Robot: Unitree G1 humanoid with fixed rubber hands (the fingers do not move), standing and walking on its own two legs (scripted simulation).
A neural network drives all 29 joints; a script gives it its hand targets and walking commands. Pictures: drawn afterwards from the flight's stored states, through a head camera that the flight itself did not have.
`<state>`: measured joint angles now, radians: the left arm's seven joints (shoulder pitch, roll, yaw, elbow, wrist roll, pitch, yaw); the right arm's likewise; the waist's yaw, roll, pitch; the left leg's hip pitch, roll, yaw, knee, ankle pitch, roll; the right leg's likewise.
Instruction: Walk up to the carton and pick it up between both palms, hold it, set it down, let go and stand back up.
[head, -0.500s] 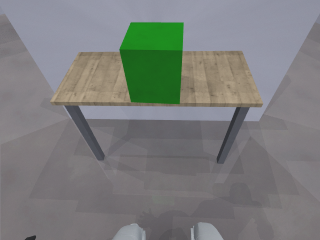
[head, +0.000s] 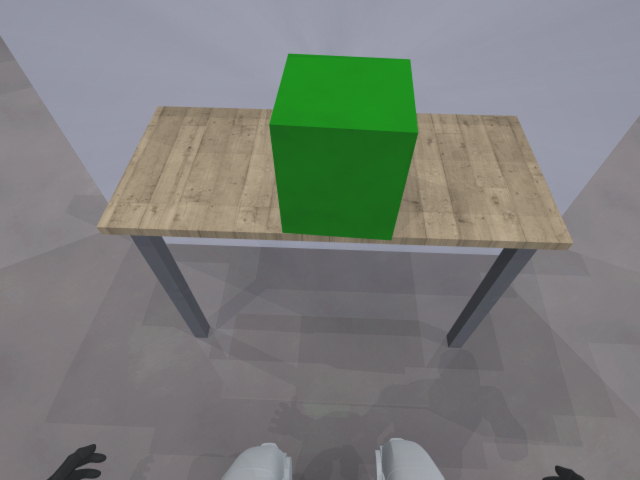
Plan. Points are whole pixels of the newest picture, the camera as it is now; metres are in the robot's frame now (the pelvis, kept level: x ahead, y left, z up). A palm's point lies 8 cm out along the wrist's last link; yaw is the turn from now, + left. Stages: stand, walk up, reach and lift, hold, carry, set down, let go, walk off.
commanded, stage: walk up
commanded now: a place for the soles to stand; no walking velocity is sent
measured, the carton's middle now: (342, 151) +0.63 -0.02 +0.01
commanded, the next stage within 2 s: none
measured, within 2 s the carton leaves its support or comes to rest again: neither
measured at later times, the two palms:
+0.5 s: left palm out of the picture +0.12 +0.32 -0.07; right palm out of the picture +0.09 -0.32 -0.09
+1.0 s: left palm out of the picture +0.10 +0.30 -0.06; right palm (605, 450) +0.17 -0.35 -0.08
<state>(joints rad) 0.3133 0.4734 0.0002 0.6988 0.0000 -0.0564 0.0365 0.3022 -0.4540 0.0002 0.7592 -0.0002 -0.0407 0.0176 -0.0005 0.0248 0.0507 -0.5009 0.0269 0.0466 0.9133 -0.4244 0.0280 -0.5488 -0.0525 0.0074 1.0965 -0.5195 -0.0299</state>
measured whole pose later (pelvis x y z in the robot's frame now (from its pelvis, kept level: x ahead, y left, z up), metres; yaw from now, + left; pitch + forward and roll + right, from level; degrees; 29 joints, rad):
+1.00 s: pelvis +0.07 -0.03 +0.01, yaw -1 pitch -1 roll +0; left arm 0.48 0.49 0.00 0.73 0.00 -0.10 -0.01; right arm 0.25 -0.46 0.00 0.79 0.00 -0.05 0.03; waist 0.00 0.03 0.03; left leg -0.50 0.06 0.02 0.85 -0.45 0.03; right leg -0.31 -0.02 -0.06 0.85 -0.51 -0.03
